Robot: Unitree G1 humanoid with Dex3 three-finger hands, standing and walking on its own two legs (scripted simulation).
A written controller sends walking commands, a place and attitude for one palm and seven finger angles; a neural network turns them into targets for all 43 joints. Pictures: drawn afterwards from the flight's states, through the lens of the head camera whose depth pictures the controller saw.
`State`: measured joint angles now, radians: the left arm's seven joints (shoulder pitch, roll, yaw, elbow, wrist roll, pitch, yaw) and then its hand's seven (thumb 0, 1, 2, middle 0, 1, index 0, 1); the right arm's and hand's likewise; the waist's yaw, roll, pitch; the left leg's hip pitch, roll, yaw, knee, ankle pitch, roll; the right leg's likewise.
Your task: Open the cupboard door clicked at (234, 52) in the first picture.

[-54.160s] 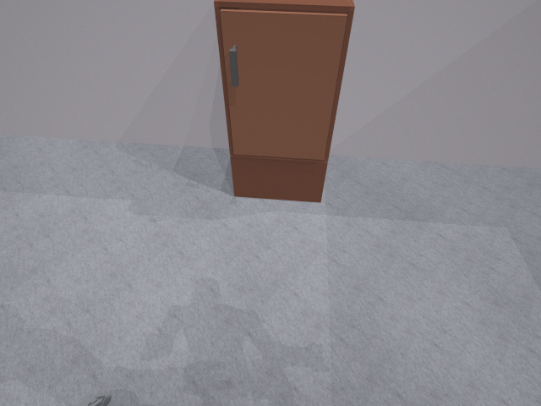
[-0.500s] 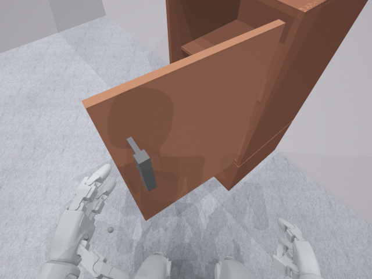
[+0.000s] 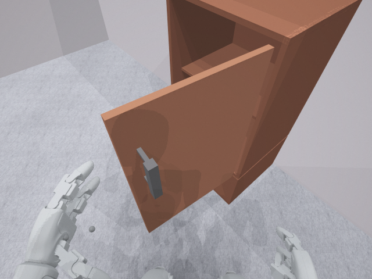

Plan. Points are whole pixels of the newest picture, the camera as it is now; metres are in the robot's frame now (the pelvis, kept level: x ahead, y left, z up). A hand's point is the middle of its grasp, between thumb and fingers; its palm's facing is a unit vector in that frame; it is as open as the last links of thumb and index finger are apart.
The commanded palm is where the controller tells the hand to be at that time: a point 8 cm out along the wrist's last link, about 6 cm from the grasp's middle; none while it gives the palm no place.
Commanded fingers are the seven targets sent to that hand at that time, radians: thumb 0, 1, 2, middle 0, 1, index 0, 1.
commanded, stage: draw the hand back to the body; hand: left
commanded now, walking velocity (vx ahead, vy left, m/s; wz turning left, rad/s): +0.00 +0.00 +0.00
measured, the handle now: (149, 173) +0.34 +0.11 +0.04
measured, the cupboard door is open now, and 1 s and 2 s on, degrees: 84 84 84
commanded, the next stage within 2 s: step back with the hand held close in 1.30 s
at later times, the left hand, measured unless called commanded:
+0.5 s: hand (40, 212) +0.20 +0.23 +0.15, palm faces +0.28 -0.88 -0.39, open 14.1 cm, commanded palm +0.16 +0.28 +0.18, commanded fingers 0.00 0.20 0.60 -0.17 -0.30 -0.17 -0.30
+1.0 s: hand out of the picture +0.23 +0.26 +0.25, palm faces +0.46 -0.78 -0.43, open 8.3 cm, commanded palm +0.18 +0.30 +0.25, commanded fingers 0.00 0.90 0.90 -0.20 -0.30 -0.20 -0.30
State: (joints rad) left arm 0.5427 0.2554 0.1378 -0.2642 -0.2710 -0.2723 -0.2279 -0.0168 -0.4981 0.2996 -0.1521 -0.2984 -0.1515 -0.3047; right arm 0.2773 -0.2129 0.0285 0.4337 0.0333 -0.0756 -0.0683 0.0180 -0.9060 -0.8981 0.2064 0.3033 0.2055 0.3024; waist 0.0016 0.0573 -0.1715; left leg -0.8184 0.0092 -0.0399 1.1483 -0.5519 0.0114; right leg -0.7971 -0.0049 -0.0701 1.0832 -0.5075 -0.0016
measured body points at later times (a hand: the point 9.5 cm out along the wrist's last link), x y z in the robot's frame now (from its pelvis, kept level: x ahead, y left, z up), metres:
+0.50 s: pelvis +0.02 +0.01 +0.05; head +0.01 +0.00 +0.50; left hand +0.18 +0.28 +0.17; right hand +0.20 -0.20 -0.02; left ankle +0.01 +0.11 -0.66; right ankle +0.02 -0.12 -0.66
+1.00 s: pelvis +0.04 +0.00 +0.08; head +0.02 -0.02 +0.53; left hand +0.20 +0.30 +0.27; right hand +0.23 -0.22 +0.00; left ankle +0.01 +0.11 -0.66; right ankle +0.02 -0.12 -0.66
